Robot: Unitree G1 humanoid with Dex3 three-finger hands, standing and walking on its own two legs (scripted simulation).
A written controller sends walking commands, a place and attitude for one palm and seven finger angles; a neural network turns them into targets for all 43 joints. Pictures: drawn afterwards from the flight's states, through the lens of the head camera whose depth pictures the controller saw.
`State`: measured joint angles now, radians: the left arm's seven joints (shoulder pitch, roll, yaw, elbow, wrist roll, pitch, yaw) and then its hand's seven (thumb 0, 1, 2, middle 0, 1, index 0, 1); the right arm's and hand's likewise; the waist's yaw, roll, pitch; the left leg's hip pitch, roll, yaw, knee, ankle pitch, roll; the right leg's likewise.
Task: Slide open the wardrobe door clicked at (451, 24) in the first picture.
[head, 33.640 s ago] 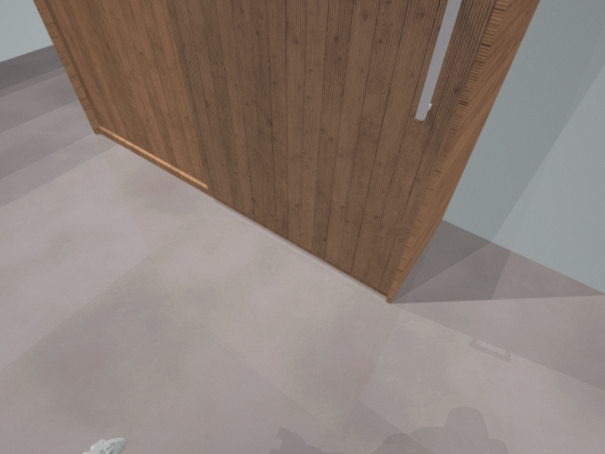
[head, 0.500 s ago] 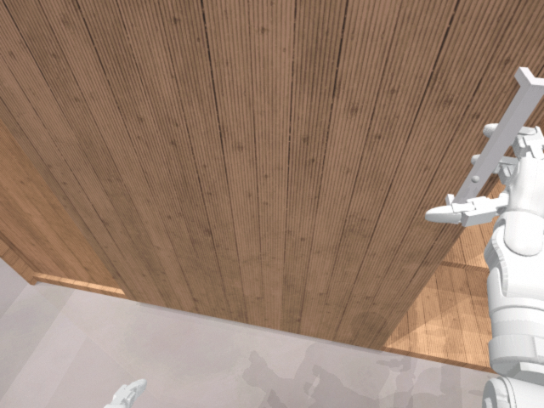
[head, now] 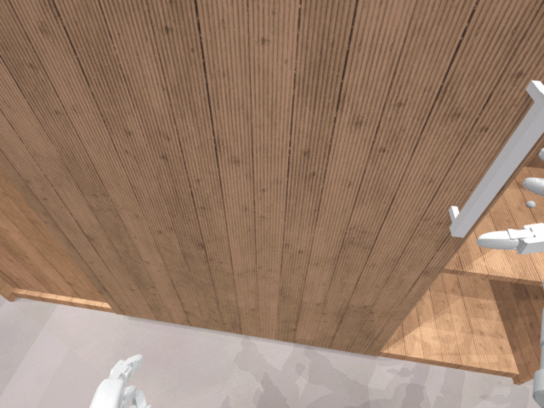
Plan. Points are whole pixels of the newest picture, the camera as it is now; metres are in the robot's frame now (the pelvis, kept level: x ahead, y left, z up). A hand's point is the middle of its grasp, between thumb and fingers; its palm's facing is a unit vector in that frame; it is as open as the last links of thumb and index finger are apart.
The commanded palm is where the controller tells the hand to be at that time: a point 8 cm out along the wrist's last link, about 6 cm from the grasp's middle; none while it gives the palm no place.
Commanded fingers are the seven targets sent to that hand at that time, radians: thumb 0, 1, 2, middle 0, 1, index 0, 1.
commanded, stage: slip the hand off the handle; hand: right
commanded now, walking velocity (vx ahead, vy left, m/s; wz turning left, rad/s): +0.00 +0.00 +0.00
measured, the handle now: (491, 169) +0.41 -0.29 +0.17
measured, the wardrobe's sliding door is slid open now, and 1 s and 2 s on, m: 0.48 0.48 0.48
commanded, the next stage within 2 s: draw the hand back to the body in 0.80 s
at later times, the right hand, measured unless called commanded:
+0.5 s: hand out of the picture +0.29 -0.33 +0.16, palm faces +0.47 +0.87 -0.18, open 14.7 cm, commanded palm +0.24 -0.36 +0.16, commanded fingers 0.00 0.55 -0.20 0.25 1.15 0.25 1.15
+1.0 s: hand out of the picture +0.20 -0.31 +0.16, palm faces +0.40 +0.91 -0.09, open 14.7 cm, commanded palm +0.17 -0.35 +0.16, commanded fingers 0.00 0.55 -0.20 0.25 1.15 0.25 1.15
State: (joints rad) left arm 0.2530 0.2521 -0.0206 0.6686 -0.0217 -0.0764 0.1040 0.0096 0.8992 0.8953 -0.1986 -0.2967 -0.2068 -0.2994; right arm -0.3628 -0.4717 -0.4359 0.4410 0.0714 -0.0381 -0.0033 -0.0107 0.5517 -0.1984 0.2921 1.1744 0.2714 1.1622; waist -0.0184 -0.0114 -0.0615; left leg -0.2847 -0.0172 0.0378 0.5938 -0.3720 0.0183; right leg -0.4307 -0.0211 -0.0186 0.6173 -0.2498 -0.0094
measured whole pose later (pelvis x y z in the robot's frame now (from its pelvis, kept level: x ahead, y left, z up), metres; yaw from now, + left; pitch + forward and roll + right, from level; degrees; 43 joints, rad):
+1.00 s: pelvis -0.02 +0.00 +0.00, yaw -2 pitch -1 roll +1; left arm 0.20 0.23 -0.07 0.68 -0.05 -0.21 0.14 0.01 0.90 0.90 -0.20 -0.30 -0.21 -0.30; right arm 0.10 -0.38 -0.46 -0.03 0.31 0.00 0.18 -0.01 0.55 -0.20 0.25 1.15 0.26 1.15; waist -0.09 -0.04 -0.06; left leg -0.20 -0.01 0.07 0.57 -0.35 0.01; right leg -0.36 -0.01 0.01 0.60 -0.22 -0.01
